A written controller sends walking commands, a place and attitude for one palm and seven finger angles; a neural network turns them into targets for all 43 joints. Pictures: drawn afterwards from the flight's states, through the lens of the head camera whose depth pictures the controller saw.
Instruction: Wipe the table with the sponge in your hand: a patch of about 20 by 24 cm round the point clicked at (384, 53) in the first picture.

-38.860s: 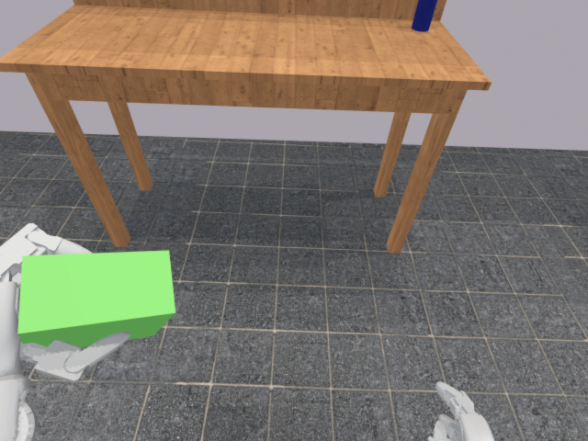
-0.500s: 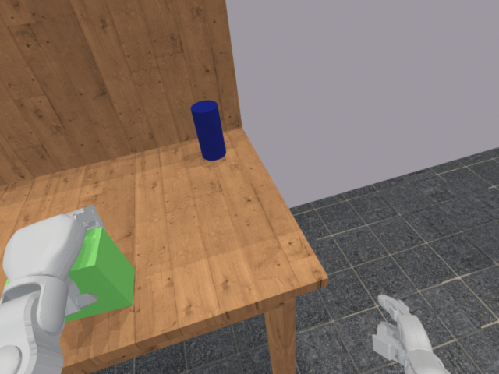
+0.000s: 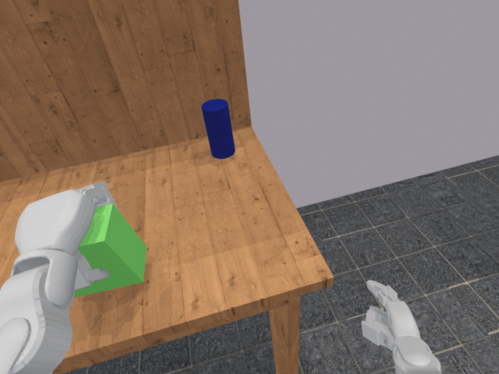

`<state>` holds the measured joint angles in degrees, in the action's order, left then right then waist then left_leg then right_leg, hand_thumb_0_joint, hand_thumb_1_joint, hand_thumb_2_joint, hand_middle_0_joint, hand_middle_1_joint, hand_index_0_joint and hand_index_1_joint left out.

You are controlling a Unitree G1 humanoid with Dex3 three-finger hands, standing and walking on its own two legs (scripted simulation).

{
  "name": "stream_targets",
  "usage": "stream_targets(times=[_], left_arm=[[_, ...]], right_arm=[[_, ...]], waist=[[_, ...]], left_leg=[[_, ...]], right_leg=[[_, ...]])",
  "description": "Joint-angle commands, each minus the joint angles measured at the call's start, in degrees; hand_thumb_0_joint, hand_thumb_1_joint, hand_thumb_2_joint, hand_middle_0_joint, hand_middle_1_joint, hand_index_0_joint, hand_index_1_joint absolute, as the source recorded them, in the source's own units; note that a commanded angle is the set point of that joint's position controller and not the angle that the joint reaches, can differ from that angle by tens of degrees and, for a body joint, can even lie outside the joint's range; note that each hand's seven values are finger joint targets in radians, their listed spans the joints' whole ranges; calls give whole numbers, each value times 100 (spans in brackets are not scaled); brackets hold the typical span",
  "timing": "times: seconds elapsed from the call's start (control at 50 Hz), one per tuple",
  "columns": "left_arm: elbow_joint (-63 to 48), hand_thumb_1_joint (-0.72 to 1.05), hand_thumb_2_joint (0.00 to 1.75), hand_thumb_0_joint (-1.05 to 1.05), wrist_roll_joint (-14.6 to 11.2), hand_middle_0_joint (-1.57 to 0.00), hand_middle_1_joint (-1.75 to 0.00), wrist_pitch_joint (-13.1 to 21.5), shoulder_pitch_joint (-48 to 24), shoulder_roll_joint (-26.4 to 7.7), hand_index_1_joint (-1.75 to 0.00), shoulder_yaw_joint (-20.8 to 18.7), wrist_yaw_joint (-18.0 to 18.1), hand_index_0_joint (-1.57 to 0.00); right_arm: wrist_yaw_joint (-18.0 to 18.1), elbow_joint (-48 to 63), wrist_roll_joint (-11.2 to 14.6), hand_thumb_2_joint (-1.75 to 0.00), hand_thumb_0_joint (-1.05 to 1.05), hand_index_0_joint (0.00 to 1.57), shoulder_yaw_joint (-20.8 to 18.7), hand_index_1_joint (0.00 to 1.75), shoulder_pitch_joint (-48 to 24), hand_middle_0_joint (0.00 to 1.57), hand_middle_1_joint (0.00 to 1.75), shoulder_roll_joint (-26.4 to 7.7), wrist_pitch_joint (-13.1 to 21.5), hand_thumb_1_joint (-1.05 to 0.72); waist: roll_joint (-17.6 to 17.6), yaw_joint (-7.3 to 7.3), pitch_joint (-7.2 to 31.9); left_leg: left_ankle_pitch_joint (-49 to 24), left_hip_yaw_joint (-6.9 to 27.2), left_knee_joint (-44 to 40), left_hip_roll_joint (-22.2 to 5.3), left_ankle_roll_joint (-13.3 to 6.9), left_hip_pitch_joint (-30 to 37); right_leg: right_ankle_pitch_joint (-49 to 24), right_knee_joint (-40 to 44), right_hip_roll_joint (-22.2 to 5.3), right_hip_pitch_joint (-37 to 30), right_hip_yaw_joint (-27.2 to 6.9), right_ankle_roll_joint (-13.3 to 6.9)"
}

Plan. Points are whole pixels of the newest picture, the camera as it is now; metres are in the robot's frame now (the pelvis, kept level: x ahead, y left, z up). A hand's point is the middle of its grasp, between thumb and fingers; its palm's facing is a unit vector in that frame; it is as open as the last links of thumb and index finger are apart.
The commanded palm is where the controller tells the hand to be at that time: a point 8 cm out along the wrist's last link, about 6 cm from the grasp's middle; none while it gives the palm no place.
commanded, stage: lift the sponge slowly off the table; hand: left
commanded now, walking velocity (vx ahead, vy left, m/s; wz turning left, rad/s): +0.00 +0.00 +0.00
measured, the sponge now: (98, 259) +0.22 +0.28 +0.11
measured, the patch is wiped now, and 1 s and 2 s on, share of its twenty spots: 0.95 0.95 0.95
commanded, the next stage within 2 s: bring the sponge back beside the body in 1.06 s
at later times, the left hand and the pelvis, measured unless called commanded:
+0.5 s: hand (76, 218) +0.23 +0.27 +0.20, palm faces +0.29 -0.13 -0.95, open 10.3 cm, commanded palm +0.18 +0.28 +0.27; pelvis -0.01 +0.00 +0.00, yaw +0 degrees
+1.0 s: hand (70, 193) +0.23 +0.26 +0.24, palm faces +0.37 -0.14 -0.92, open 10.3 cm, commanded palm +0.18 +0.27 +0.30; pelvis -0.01 +0.00 +0.00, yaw -1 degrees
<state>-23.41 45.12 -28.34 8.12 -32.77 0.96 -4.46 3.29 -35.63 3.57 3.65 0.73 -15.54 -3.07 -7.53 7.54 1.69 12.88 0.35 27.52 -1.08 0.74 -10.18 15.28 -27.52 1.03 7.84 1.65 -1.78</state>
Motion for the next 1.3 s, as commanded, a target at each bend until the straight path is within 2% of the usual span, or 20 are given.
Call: stream_targets(times=[0.0,0.16,0.26,0.32,0.38,0.42,0.5,0.62,0.7,0.72,0.74,0.78,0.82,0.86,0.9,0.92,0.98,1.14,1.22,1.28], left_arm=[[-915,10,130,0,159,-120,-160,-24,-1436,-1316,-160,-964,232,-120],[-1386,10,130,0,133,-120,-160,8,-1548,-1276,-160,-895,228,-120],[-1153,10,130,0,131,-120,-160,-71,-1886,-1472,-160,-1064,258,-120],[-1065,10,130,0,133,-120,-160,-151,-1989,-1609,-160,-1187,261,-120],[-1149,10,130,0,-3,-120,-160,-168,-1930,-1403,-160,-1017,210,-120],[-1032,10,130,0,-32,-120,-160,-212,-2038,-1415,-160,-1044,176,-120],[-688,10,130,0,-38,-120,-160,-224,-2331,-1573,-160,-1053,120,-120],[-1080,10,130,0,58,-120,-160,-197,-2965,-1747,-160,-1071,93,-120],[-1013,10,130,0,-27,-120,-160,-192,-2737,-1773,-160,-1146,51,-120],[-1159,10,130,0,-13,-120,-160,-219,-2827,-1783,-160,-1186,59,-120],[-1070,10,130,0,-83,-120,-160,-228,-2761,-1598,-160,-1043,48,-120],[-985,10,130,0,-117,-120,-160,-245,-2632,-1725,-160,-1199,47,-120],[-1162,10,130,0,-146,-120,-160,-279,-2706,-1711,-160,-1254,55,-120],[-1172,10,130,0,-220,-120,-160,-298,-2390,-1748,-160,-1341,49,-120],[-1183,10,130,0,-278,-120,-160,-336,-2497,-1800,-160,-1371,32,-120],[-1269,10,130,0,-268,-120,-160,-374,-2558,-1781,-160,-1380,34,-120],[-1021,10,130,0,-357,-120,-160,-418,-2370,-1653,-160,-1267,8,-120],[-1336,10,130,0,-240,-120,-160,-402,-2960,-1646,-160,-1081,51,-120],[-1717,10,130,0,-186,-120,-160,-379,-2856,-1823,-160,-1247,88,-120],[-1298,10,130,0,-205,-120,-160,-374,-2601,-1771,-160,-1254,94,-120]], right_arm=[[49,1078,43,-90,0,20,-175,30,-1420,20,30,-495,267,-90],[49,1178,53,-90,0,20,-170,30,-1475,20,30,-442,353,-90],[83,1147,70,-90,0,20,-150,30,-1457,20,30,-466,294,-90],[84,1145,89,-90,0,20,-126,30,-1608,20,30,-477,283,-90],[63,1185,86,-90,0,20,-122,30,-1569,20,30,-463,248,-90],[82,1188,127,-90,0,20,-99,30,-1660,20,30,-442,300,-90],[154,1139,103,-90,0,20,-109,30,-1510,20,30,-515,264,-90],[190,1203,137,-90,0,20,-78,30,-1721,20,30,-461,387,-90],[164,1165,107,-90,0,20,-117,30,-1574,20,30,-482,360,-90],[153,1206,134,-90,0,20,-87,30,-1705,20,30,-454,380,-90],[162,1255,111,-90,0,20,-80,30,-1594,20,30,-446,365,-90],[145,1213,107,-90,0,20,-106,30,-1553,20,30,-487,312,-90],[113,1250,158,-90,0,20,-84,30,-1696,20,30,-440,311,-90],[88,1273,145,-90,0,20,-106,30,-1551,20,30,-464,250,-90],[77,1276,148,-90,0,20,-98,30,-1556,20,30,-493,177,-90],[69,1304,174,-90,0,20,-73,30,-1705,20,30,-464,208,-90],[88,1312,160,-90,0,20,-67,30,-1538,20,30,-492,139,-90],[162,1367,162,-90,0,20,-46,30,-1633,20,30,-459,263,-90],[147,1351,161,-90,0,20,-50,30,-1734,20,30,-423,312,-90],[159,1272,115,-90,0,20,-79,30,-1539,20,30,-467,262,-90]], waist=[[378,9,648],[310,61,941],[455,38,756],[267,60,754],[199,81,844],[200,26,704],[567,-1,694],[55,32,1034],[295,80,997],[147,77,1023],[345,89,965],[472,103,919],[243,103,967],[486,148,1045],[553,112,1001],[357,95,957],[629,65,780],[251,50,1058],[-4,89,1180],[325,81,925]], left_leg=[[-914,165,-351,238,-245,198],[-1048,203,-374,248,-243,328],[-817,183,-441,225,-225,237],[-795,212,-451,239,-208,230],[-900,171,-445,244,-207,220],[-706,199,-464,224,-198,190],[-483,174,-415,237,-217,114],[-573,234,-448,275,-197,261],[-752,213,-384,264,-200,219],[-735,244,-428,263,-192,236],[-730,204,-407,244,-194,148],[-781,198,-397,237,-191,149],[-777,216,-432,231,-168,166],[-947,181,-355,219,-173,134],[-919,174,-350,217,-177,126],[-874,191,-368,215,-162,124],[-817,146,-340,200,-176,43],[-666,183,-363,229,-177,168],[-750,231,-410,244,-177,290],[-725,197,-382,221,-174,183]], right_leg=[[-727,625,37,25,-446,-147],[-786,555,51,-102,-409,-183],[-461,644,58,24,-469,-181],[-450,674,90,31,-641,-239],[-640,614,45,-76,-423,-192],[-383,685,67,88,-549,-202],[-153,746,-3,147,-540,-136],[-158,664,29,37,-644,-232],[-430,627,-21,2,-548,-189],[-370,619,37,13,-658,-245],[-401,588,-9,-11,-483,-205],[-506,608,-1,4,-502,-187],[-464,589,30,26,-627,-230],[-739,509,-8,-65,-532,-188],[-756,533,-14,-34,-548,-166],[-655,557,18,31,-670,-210],[-656,577,-17,93,-506,-147],[-341,569,-32,46,-520,-195],[-326,562,27,-5,-624,-243],[-362,611,4,75,-533,-207]])
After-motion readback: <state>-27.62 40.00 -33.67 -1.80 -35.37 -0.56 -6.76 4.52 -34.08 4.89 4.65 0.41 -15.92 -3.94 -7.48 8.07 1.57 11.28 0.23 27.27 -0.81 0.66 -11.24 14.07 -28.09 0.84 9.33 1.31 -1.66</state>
